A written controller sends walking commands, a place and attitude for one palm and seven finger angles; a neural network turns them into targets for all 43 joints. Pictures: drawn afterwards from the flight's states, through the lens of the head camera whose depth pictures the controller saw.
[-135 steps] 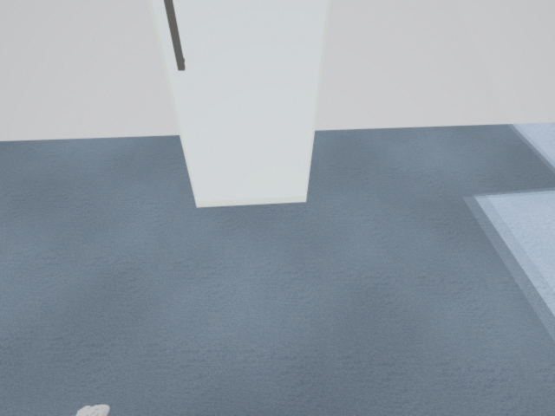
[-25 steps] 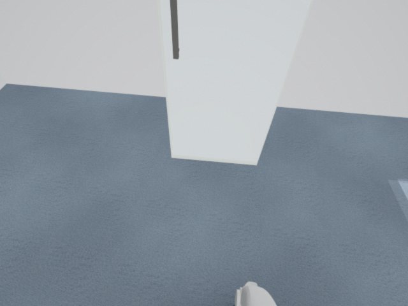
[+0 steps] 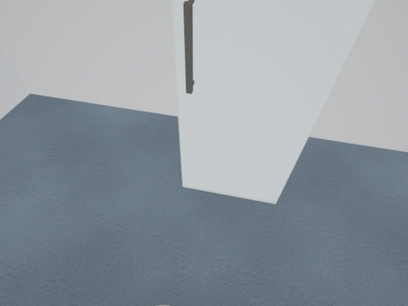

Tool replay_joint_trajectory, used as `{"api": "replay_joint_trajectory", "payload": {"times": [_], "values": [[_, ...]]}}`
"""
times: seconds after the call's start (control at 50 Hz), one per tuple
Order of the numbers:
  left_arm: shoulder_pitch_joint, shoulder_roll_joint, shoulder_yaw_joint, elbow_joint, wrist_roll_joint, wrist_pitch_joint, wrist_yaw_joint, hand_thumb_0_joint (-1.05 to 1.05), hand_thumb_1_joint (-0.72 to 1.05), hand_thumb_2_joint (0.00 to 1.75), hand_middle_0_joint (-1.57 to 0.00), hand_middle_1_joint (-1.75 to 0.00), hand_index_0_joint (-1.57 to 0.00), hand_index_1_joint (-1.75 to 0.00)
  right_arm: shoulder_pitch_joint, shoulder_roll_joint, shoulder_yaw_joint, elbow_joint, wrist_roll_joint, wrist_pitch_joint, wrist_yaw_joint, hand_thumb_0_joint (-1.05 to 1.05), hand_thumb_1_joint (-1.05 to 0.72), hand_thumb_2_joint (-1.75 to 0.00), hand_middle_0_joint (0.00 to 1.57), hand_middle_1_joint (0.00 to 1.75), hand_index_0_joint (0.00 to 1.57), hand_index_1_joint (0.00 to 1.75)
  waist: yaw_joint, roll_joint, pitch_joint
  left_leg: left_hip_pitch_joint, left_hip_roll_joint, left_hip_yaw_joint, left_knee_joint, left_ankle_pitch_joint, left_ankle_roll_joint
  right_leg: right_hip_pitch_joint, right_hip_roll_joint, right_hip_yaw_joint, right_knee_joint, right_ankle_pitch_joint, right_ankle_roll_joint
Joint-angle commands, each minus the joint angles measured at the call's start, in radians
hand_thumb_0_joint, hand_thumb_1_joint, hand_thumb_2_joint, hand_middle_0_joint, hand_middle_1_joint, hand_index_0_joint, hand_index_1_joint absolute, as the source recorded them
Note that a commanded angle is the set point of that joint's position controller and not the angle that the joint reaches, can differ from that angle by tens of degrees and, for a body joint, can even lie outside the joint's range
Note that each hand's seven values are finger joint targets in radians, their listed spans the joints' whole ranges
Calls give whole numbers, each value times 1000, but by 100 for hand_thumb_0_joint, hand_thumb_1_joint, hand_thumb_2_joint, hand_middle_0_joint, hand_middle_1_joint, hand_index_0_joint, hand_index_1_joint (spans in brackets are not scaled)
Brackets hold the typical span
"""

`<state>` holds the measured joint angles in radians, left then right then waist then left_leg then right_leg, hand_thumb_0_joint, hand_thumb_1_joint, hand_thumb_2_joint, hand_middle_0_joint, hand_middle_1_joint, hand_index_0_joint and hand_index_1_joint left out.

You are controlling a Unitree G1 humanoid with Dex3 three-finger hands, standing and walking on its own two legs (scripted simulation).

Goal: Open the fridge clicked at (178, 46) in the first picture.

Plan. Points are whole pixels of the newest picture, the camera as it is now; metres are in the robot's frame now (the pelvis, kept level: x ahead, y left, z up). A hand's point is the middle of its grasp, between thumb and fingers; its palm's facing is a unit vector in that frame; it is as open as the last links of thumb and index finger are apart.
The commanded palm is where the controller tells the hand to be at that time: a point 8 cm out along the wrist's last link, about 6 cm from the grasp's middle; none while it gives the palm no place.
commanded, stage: take the last steps up to it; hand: left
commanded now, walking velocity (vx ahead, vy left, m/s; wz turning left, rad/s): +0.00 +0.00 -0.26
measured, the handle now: (190, 50) +0.78 +0.12 +0.12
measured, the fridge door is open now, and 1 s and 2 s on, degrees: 0 0 0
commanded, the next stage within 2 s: come to a stop and stand still in 0.76 s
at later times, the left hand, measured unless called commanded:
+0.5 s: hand out of the picture +0.07 +0.17 -0.17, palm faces +0.03 -0.99 -0.17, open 7.4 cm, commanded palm none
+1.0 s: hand (155, 214) +0.37 +0.17 -0.15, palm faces -0.11 -0.96 -0.24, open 7.3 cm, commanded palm none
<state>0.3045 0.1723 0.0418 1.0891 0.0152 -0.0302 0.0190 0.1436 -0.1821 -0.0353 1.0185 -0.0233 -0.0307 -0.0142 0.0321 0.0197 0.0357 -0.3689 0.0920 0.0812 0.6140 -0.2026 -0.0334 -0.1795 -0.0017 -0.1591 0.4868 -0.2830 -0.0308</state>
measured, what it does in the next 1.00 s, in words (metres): walks ahead: left foot, then left foot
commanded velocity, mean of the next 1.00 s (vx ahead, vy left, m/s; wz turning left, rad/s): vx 0.15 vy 0.01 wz -0.04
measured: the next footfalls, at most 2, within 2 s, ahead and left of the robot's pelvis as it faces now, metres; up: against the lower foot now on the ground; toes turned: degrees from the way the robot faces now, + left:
left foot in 0.02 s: +0.11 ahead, +0.12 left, +0.00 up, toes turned +7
left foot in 0.60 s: +0.28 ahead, +0.13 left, +0.00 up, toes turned +4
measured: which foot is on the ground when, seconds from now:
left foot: up 0.00-0.00, down 0.02-0.30, up 0.32-0.58, down 0.60-1.00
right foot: down 0.00-0.62, up 0.64-0.92, down 0.94-1.00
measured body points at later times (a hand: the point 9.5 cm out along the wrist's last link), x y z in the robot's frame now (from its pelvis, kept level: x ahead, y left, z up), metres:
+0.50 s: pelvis +0.12 +0.00 +0.01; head +0.13 +0.00 +0.45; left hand +0.07 +0.22 -0.15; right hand +0.14 -0.24 -0.15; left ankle +0.16 +0.12 -0.70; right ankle +0.04 -0.10 -0.73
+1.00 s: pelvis +0.25 +0.00 +0.00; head +0.25 -0.03 +0.45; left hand +0.37 +0.22 -0.14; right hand +0.18 -0.18 -0.18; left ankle +0.24 +0.13 -0.73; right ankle +0.29 -0.09 -0.74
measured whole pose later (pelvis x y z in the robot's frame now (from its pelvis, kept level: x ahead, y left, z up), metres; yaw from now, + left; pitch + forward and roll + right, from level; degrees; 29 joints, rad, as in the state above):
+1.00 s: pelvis +0.25 +0.00 +0.00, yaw -7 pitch -2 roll +2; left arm 0.16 0.14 0.03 1.04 0.02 -0.04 0.02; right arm 0.35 -0.12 -0.02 1.16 -0.02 -0.01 -0.02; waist -0.04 0.04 0.04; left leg -0.16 0.05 0.18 0.53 -0.33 -0.01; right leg -0.30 -0.04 -0.11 0.58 -0.21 -0.04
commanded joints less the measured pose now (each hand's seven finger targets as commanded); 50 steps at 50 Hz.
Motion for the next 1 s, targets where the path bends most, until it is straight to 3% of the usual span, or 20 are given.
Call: {"api": "replay_joint_trajectory", "payload": {"times": [0.0,0.04,0.1,0.16,0.22,0.26,0.28,0.3,0.36,0.48,0.54,0.56,0.58,0.6,0.68,0.72,0.82,0.88,0.94,0.98], "values": [[64,52,-1,-40,-3,5,5,0,90,90,-20,-30,-20,-30,184,-118,-7,34,4,-13,-8,0,-90,-90,20,30,20,30,-49,106,-33,310,144,-106,-183,353,56,-164,-82,107,-17,71,9],[71,37,-9,-26,-7,19,4,0,90,90,-20,-30,-20,-30,133,-143,-8,33,4,-6,-20,0,-90,-90,20,30,20,30,-43,262,-10,234,248,-218,-313,312,144,-140,-45,62,131,-151,51],[69,35,-8,-17,4,17,-8,0,90,90,-20,-30,-20,-30,125,-136,-12,34,0,-4,-20,0,-90,-90,20,30,20,30,-46,181,-6,275,261,-205,-343,187,194,-231,-63,87,318,-271,32],[70,8,-6,-14,8,4,-15,0,90,90,-20,-30,-20,-30,134,-127,-27,44,-4,-4,-10,0,-90,-90,20,30,20,30,-51,117,-36,273,238,-145,-319,90,193,-208,-62,57,273,-249,26],[160,-6,-1,14,14,-5,-20,0,90,90,-20,-30,-20,-30,81,-107,-33,30,2,0,-5,0,-90,-90,20,30,20,30,5,45,-31,145,159,-58,-229,-115,128,-23,-43,28,-6,-27,26],[225,109,23,31,19,-15,-8,0,90,90,-20,-30,-20,-30,29,-26,-16,-12,12,-3,8,0,-90,-90,20,30,20,30,43,-231,44,-142,-6,94,43,-271,39,130,-257,365,-227,-123,-74],[284,168,38,31,13,-15,-3,0,90,90,-20,-30,-20,-30,-43,-32,-16,-50,6,-1,19,0,-90,-90,20,30,20,30,83,-263,66,-260,-32,91,220,-349,32,149,-385,549,-331,-223,-166],[293,152,37,40,11,-22,3,0,90,90,-20,-30,-20,-30,-100,-52,-21,-63,0,-1,21,0,-90,-90,20,30,20,30,93,-249,128,-328,-6,12,333,-318,39,127,-388,573,-342,-154,-191],[206,105,27,17,21,-34,10,0,90,90,-20,-30,-20,-30,-55,-45,-25,-45,0,-7,26,0,-90,-90,20,30,20,30,28,-94,111,-331,33,-42,397,-214,33,129,-359,400,-276,82,-185],[142,127,29,16,17,-36,2,0,90,90,-20,-30,-20,-30,18,-3,-13,-32,9,-11,40,0,-90,-90,20,30,20,30,-8,-144,74,-80,-12,50,84,-92,41,57,-268,186,-241,225,-121],[111,125,32,17,5,-27,-1,0,90,90,-20,-30,-20,-30,155,-35,-16,10,2,-23,29,0,-90,-90,20,30,20,30,-69,-110,33,169,-60,101,-95,17,49,-16,-198,120,-79,266,-75],[111,102,28,14,2,-25,-4,0,90,90,-20,-30,-20,-30,279,-81,-28,49,-3,-32,18,0,-90,-90,20,30,20,30,-115,-2,-37,330,-25,44,-151,50,63,-62,-154,85,114,285,-50],[134,51,20,-6,-5,-20,-10,0,90,90,-20,-30,-20,-30,375,-186,-52,69,-13,-36,5,0,-90,-90,20,30,20,30,-130,208,-102,481,196,-256,-218,82,145,-257,-45,14,376,-5,0],[94,32,16,-45,-2,-24,-11,0,90,90,-20,-30,-20,-30,448,-230,-55,78,-7,-26,-3,0,-90,-90,20,30,20,30,-143,264,-121,478,341,-452,-342,94,230,-355,14,47,602,-321,3],[11,19,17,-41,11,-8,-21,0,90,90,-20,-30,-20,-30,225,-80,-16,43,-2,-37,-14,0,-90,-90,20,30,20,30,-55,74,43,151,269,-259,-409,-9,212,-360,-115,142,667,-157,0],[47,-11,12,-32,8,11,-21,0,90,90,-20,-30,-20,-30,197,-79,-12,44,-2,-40,-15,0,-90,-90,20,30,20,30,-24,103,22,107,219,-137,-414,68,197,-270,-111,114,536,-120,14],[-10,-23,4,-61,11,17,-18,0,90,90,-20,-30,-20,-30,208,-91,-23,61,-4,-24,-9,0,-90,-90,20,30,20,30,-28,68,19,104,204,-105,-403,-6,208,-161,-75,63,258,-64,24],[21,-10,2,-50,11,10,-7,0,90,90,-20,-30,-20,-30,184,-60,-14,71,0,-10,-12,0,-90,-90,20,30,20,30,7,19,34,67,152,-55,-279,53,147,-22,-50,51,30,94,33],[23,131,4,-29,1,-9,13,0,90,90,-20,-30,-20,-30,253,20,10,85,17,-3,-7,0,-90,-90,20,30,20,30,-33,-184,-14,51,-7,40,-142,-172,17,50,-314,310,-137,480,-57],[-28,127,7,-43,-4,-6,21,0,90,90,-20,-30,-20,-30,265,17,3,106,15,28,-13,0,-90,-90,20,30,20,30,-43,-257,-19,138,-2,26,-61,-219,5,-26,-302,292,-162,596,-100]]}}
